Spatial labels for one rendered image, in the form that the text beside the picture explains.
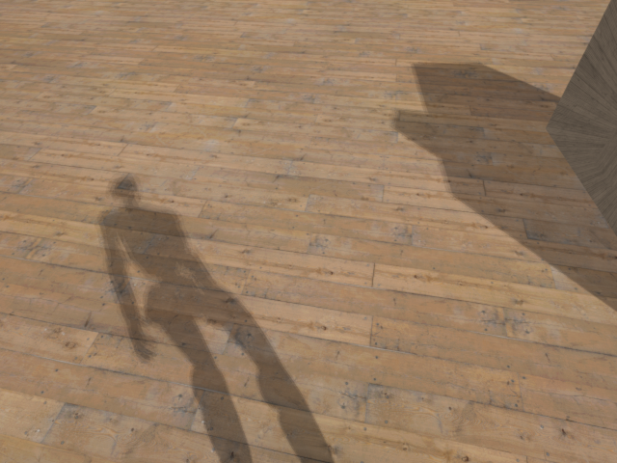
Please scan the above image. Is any pedestal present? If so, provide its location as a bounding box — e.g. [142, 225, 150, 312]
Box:
[546, 0, 617, 236]

